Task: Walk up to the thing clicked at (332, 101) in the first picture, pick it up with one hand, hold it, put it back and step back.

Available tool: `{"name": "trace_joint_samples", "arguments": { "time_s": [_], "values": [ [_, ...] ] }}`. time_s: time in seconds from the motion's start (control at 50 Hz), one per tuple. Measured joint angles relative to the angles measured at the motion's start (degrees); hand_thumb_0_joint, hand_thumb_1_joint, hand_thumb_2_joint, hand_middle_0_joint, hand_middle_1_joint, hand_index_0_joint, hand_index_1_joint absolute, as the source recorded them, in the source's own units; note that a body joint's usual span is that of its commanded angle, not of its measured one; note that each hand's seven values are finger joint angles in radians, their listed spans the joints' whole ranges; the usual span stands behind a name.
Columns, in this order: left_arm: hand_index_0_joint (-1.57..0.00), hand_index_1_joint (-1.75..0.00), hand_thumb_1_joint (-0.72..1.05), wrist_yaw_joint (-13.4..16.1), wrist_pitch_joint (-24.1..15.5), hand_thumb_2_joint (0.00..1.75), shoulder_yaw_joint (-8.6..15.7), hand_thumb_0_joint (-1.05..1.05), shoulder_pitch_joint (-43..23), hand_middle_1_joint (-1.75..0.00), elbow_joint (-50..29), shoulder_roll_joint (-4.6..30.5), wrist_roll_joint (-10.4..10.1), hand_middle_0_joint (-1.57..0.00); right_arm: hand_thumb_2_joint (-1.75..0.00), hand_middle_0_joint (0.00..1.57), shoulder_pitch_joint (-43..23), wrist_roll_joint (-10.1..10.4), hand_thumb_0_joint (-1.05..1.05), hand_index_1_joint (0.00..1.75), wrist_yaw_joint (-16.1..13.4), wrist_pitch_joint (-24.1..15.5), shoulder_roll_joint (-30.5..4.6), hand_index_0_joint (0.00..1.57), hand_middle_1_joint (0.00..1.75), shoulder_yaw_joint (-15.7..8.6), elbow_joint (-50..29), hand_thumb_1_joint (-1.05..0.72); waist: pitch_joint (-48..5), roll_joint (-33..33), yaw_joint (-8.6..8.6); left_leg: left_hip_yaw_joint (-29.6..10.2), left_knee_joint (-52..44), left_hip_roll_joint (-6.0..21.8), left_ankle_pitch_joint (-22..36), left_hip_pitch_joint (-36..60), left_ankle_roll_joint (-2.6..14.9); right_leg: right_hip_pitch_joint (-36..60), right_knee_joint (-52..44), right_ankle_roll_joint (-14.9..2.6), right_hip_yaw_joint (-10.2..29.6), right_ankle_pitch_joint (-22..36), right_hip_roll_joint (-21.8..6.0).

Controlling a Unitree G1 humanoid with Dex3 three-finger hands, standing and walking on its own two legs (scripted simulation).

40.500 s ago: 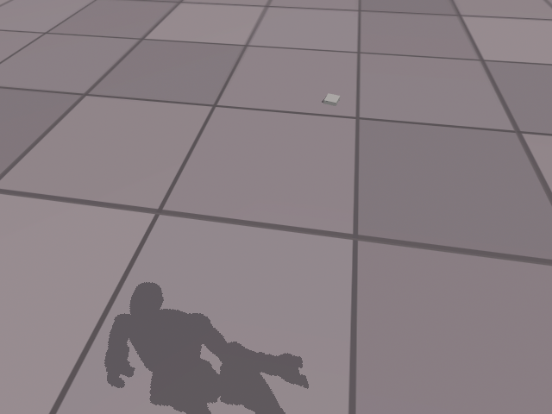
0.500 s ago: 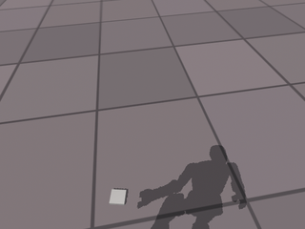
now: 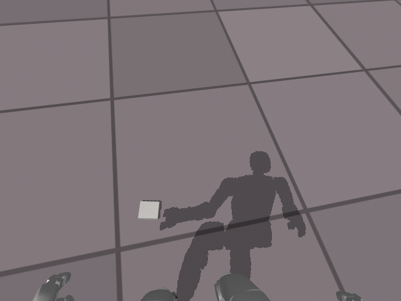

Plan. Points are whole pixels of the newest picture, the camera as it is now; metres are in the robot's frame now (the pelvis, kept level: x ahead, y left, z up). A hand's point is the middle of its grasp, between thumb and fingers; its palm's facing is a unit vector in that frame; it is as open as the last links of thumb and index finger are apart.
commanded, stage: step back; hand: left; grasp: from above
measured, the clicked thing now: (149, 210) +0.53 +0.21 -0.75
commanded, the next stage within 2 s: none
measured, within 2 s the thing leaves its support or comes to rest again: neither
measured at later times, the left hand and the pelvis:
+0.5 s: hand out of the picture +0.00 +0.25 -0.13, palm faces +0.01 -0.91 -0.41, open 7.4 cm; pelvis -0.12 -0.01 +0.00, yaw +1 degrees
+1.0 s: hand out of the picture -0.22 +0.24 -0.15, palm faces -0.05 -0.91 -0.41, open 7.3 cm; pelvis -0.29 -0.03 -0.01, yaw -3 degrees
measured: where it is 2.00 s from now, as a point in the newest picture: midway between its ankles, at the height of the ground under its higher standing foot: outside the picture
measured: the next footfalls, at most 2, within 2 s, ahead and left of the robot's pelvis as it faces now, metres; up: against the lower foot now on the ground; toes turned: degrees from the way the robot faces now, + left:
right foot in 0.18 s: -0.02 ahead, -0.13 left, +0.00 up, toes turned +0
left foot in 0.54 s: -0.12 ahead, +0.11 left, +0.00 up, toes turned -1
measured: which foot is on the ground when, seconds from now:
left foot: down 0.00-0.20, up 0.22-0.52, down 0.54-0.96, up 0.98-1.00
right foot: up 0.00-0.16, down 0.18-0.56, up 0.58-0.92, down 0.94-1.00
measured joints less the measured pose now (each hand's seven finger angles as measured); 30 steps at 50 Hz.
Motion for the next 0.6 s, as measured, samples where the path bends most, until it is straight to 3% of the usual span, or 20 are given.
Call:
{"name": "trace_joint_samples", "arguments": {
  "time_s": [0.12,0.18,0.22,0.28,0.32,0.36,0.42,0.48,0.54,0.56,0.6],
  "values": [
    [-0.2,-0.3,0.91,-0.7,-0.1,0.9,0.4,0.0,2.7,-0.3,-0.3,-0.6,0.3,-0.21,-0.9,0.21,-0.9,0.2,0.0,0.3,0.0,-0.3,-0.3,0.21,0.3,0.5,-2.7,-0.9,0.5,1.0,0.33,2.2,1.5,0.8,1.2,-2.3,-0.37,5.8,-12.6,0.07,-2.6,1.2,-2.7],
    [-0.2,-0.3,0.91,-1.2,-0.8,0.9,0.6,0.0,4.0,-0.3,-0.3,-0.9,0.6,-0.21,-0.9,0.21,-1.3,0.5,0.0,0.3,0.2,0.3,-1.1,0.21,0.3,0.6,-2.9,-0.9,-0.4,2.0,0.85,3.0,4.1,1.6,1.0,-4.5,-1.22,10.2,-24.6,-1.31,-4.9,7.5,-4.2],
    [-0.2,-0.3,0.91,-1.4,-1.3,0.9,0.7,0.0,4.6,-0.3,0.0,-2.2,1.1,-0.21,-0.9,0.21,-2.0,1.0,0.0,0.3,0.2,0.9,-2.2,0.21,0.3,0.4,-2.2,-0.9,-0.4,4.8,0.29,0.8,6.1,2.5,-0.2,-5.7,-1.84,10.7,-26.2,-1.7,-6.5,9.6,-2.8],
    [-0.2,-0.3,0.91,-1.8,-1.4,0.9,0.3,0.0,6.1,-0.3,-1.0,-2.7,1.2,-0.21,-0.9,0.21,-1.8,1.5,0.0,0.3,-0.1,1.7,-2.4,0.21,0.3,0.1,-0.9,-0.9,-1.4,4.0,1.35,-4.3,19.5,-3.2,-11.2,-8.9,-2.66,9.5,-26.1,-2.29,-5.7,10.6,-4.3],
    [-0.21,-0.3,0.91,-1.6,-1.2,0.9,0.2,0.0,6.3,-0.3,-1.5,-3.2,1.1,-0.21,-0.9,0.21,-1.0,1.9,0.0,0.3,-0.2,1.5,-2.9,0.21,0.3,0.0,-0.8,-0.9,-2.0,3.8,1.75,-6.7,27.2,-6.0,-11.8,-9.8,-2.92,9.4,-28.1,-2.11,-5.6,12.5,-5.2],
    [-0.21,-0.3,0.91,-1.3,-1.0,0.9,0.3,0.01,6.0,-0.3,-2.3,-3.4,1.2,-0.21,-0.9,0.21,0.1,1.9,0.0,0.3,-0.4,1.0,-3.4,0.2,0.3,0.2,-0.9,-0.9,-2.5,3.9,1.93,-7.7,30.3,-6.9,-12.0,-9.2,-3.35,8.8,-29.6,-1.93,-5.9,14.2,-5.8],
    [-0.21,-0.3,0.91,-0.8,-1.3,0.9,0.1,0.01,5.1,-0.3,-4.4,-3.4,1.5,-0.21,-0.9,0.21,1.3,1.8,0.0,0.3,-0.6,1.0,-3.9,0.2,0.3,0.3,-0.9,-0.9,-2.5,3.8,2.11,-7.3,27.3,-6.0,-13.2,-6.1,-3.99,7.5,-30.5,-1.7,-6.8,16.0,-6.3],
    [-0.21,-0.3,0.9,-0.5,-1.5,0.9,-0.1,0.01,3.8,-0.3,-6.4,-2.8,1.5,-0.21,-0.9,0.21,1.7,1.4,0.0,0.3,-0.5,1.0,-3.9,0.2,0.3,0.3,-0.9,-0.9,-1.9,3.3,1.93,-5.1,16.8,-3.5,-13.4,-1.7,-3.79,5.7,-29.8,-1.22,-8.1,17.1,-7.1],
    [-0.21,-0.3,0.9,-0.8,-1.0,0.9,-0.4,0.0,2.7,-0.3,-7.6,-1.7,0.9,-0.21,-0.9,0.21,1.9,0.9,0.0,0.3,0.0,0.3,-3.6,0.2,0.3,0.0,-1.0,-0.9,-1.5,2.4,1.33,-3.0,2.6,-1.5,-5.5,3.4,-2.56,2.8,-26.6,-0.34,-9.2,17.0,-7.9],
    [-0.21,-0.3,0.9,-0.9,-0.8,0.9,-0.3,0.0,2.2,-0.3,-7.5,-1.1,0.7,-0.21,-0.9,0.21,1.5,0.5,0.0,0.3,0.0,0.1,-2.9,0.2,0.3,-0.2,-0.6,-0.9,-0.8,0.8,1.58,-2.2,1.9,-2.4,-4.1,3.6,-2.01,2.0,-25.3,-0.23,-8.5,16.9,-8.8],
    [-0.21,-0.3,0.91,-0.7,-0.1,0.9,0.0,0.0,2.1,-0.3,-6.5,-0.9,0.5,-0.21,-0.9,0.21,1.1,0.0,0.0,0.3,0.8,0.0,-2.2,0.2,0.3,0.2,-0.7,-0.9,-0.6,0.2,1.73,-1.7,3.2,-2.0,-4.1,2.6,-1.32,0.2,-19.8,-0.82,-5.3,8.1,-6.1]
  ]
}}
